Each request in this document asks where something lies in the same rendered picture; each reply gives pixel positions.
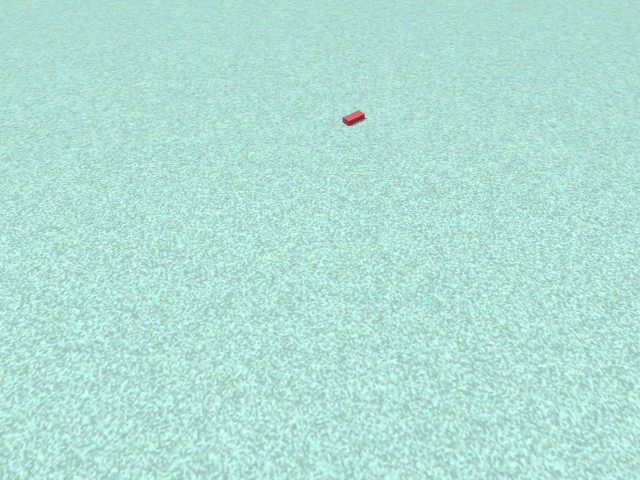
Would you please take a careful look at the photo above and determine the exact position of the small box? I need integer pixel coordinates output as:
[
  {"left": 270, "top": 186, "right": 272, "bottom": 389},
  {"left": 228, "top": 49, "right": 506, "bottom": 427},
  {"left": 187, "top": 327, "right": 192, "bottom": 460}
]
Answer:
[{"left": 343, "top": 110, "right": 365, "bottom": 126}]

